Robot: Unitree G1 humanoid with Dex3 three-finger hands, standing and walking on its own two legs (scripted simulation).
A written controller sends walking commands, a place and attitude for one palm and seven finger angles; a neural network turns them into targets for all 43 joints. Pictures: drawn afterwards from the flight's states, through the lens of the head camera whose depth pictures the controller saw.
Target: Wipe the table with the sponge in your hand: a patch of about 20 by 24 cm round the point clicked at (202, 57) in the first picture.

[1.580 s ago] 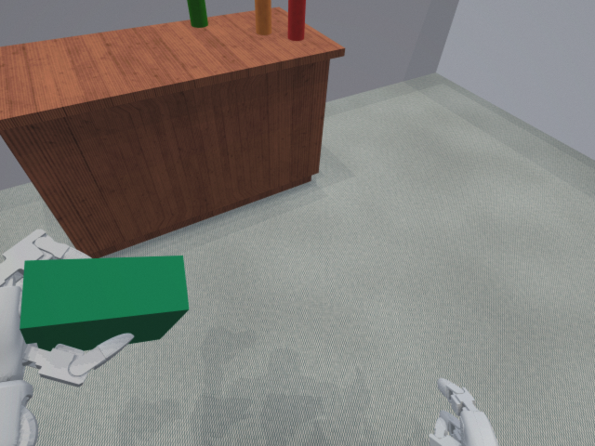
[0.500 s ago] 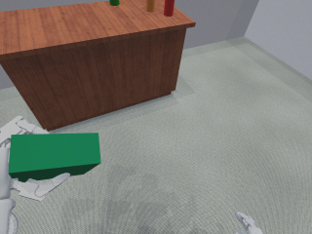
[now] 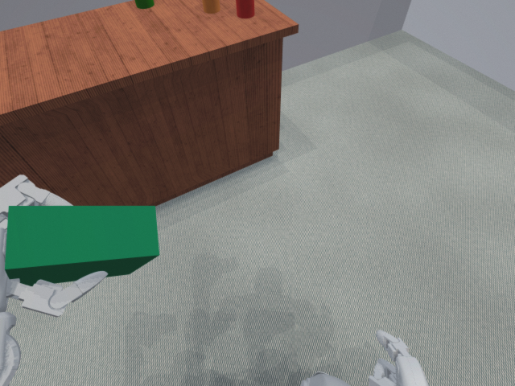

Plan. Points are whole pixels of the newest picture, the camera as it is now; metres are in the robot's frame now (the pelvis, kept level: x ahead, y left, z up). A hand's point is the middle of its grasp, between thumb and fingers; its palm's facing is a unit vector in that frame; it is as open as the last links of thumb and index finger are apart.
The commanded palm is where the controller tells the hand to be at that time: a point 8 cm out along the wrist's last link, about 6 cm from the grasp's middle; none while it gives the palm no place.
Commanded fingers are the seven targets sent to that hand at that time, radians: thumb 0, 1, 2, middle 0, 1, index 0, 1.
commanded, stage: walk to a spot facing it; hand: left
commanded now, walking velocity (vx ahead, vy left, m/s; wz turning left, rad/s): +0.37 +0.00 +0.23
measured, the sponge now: (103, 246) +0.25 +0.19 +0.15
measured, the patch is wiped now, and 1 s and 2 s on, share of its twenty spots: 0.00 0.00 0.00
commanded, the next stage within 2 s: turn to face it in 1.02 s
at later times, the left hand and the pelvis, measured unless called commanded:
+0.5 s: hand (79, 145) +0.37 +0.26 +0.19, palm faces +0.50 -0.78 -0.38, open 9.9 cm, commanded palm +0.30 +0.29 +0.20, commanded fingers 0.00 0.10 1.30 -1.20 -1.60 -1.20 -1.60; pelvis +0.17 +0.00 +0.00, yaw +5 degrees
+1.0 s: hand (124, 121) +0.43 +0.22 +0.18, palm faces +0.56 -0.69 -0.46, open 9.9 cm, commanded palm +0.35 +0.26 +0.20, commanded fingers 0.00 0.10 1.30 -1.20 -1.60 -1.20 -1.60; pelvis +0.28 -0.06 +0.03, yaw +17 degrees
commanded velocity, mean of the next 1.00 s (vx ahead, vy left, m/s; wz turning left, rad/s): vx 0.24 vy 0.00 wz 0.38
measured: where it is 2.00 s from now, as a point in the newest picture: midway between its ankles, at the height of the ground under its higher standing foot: (296, 351)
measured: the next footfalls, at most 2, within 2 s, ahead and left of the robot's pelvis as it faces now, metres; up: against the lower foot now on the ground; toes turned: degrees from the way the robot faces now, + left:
left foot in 0.42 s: +0.27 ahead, +0.13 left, +0.00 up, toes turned +15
right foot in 0.78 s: +0.32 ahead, -0.16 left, +0.00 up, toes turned +1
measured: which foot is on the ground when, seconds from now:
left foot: up 0.00-0.40, down 0.42-0.78, up 0.80-1.00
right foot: down 0.00-0.42, up 0.44-0.76, down 0.78-1.00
